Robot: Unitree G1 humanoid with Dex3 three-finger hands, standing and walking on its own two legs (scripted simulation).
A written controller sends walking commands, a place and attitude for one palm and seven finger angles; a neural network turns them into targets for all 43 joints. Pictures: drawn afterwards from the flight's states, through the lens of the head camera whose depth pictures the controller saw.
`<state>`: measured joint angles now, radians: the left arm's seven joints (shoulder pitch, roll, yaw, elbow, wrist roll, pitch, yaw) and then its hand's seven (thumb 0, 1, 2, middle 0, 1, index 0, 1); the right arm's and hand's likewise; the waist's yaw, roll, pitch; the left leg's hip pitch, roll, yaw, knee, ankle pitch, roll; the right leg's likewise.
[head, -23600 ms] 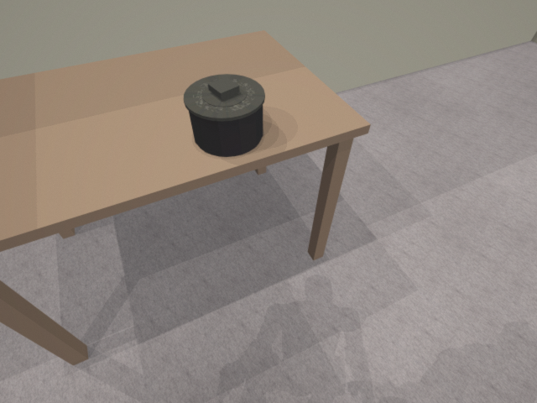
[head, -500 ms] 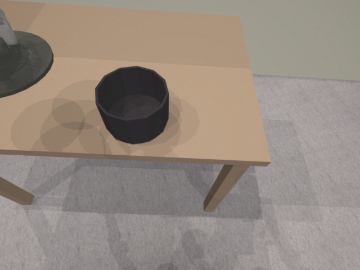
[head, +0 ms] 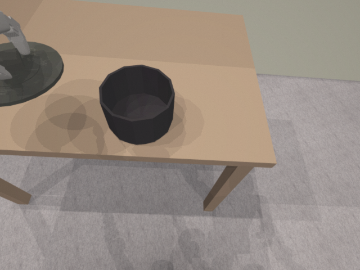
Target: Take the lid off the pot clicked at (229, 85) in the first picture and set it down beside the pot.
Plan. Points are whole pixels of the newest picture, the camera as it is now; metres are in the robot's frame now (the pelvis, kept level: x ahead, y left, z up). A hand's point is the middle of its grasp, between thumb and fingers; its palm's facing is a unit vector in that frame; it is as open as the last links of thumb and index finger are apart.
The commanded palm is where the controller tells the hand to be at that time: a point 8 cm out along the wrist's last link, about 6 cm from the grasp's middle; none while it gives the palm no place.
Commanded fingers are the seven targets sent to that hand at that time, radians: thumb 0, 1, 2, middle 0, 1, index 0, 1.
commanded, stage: lower the lid onto the table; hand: left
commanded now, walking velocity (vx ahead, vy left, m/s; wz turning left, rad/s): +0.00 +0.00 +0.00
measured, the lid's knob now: (6, 61) +0.49 +0.34 +0.14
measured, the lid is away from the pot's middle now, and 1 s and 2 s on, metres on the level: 0.24 0.23 0.24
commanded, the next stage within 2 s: none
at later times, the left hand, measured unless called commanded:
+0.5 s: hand (4, 73) +0.47 +0.34 +0.14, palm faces -0.44 -0.10 -0.89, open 9.4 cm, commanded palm +0.51 +0.32 +0.21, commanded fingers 0.00 0.49 1.11 -0.72 -1.08 -0.65 -0.96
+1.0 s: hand (21, 83) +0.47 +0.32 +0.11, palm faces -0.46 -0.13 -0.88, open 9.3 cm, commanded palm +0.52 +0.32 +0.18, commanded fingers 0.00 0.49 1.11 -0.72 -1.08 -0.65 -0.96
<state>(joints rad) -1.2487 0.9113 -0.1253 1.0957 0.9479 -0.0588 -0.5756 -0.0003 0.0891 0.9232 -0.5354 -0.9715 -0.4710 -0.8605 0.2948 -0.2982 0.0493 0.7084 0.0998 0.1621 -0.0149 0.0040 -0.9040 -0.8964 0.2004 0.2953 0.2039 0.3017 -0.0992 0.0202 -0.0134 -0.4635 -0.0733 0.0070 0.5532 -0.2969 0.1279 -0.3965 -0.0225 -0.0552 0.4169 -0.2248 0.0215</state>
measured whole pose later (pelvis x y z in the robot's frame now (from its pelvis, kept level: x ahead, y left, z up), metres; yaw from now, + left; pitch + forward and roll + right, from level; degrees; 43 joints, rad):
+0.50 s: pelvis +0.00 +0.01 +0.00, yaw +3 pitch +14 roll -5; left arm -1.22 0.83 -0.16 1.05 0.94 -0.10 -0.55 0.00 0.09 0.92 -0.53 -0.97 -0.47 -0.86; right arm 0.30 -0.29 0.03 0.73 0.08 0.16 -0.01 0.00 -0.90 -0.90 0.20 0.30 0.20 0.30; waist -0.09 0.03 -0.03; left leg -0.51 -0.10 -0.05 0.59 -0.31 0.13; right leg -0.44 -0.01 -0.02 0.47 -0.24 -0.01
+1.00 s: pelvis +0.00 +0.00 -0.01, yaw +2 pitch +15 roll -4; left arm -1.20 0.82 -0.15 1.13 0.96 -0.13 -0.49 0.00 0.09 0.93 -0.53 -0.97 -0.47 -0.86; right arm 0.31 -0.27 0.04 0.72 0.09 0.16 -0.02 0.00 -0.90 -0.90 0.20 0.30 0.20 0.30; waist -0.10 0.01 -0.06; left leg -0.58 -0.08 -0.03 0.66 -0.34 0.13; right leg -0.50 0.00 0.01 0.52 -0.29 0.02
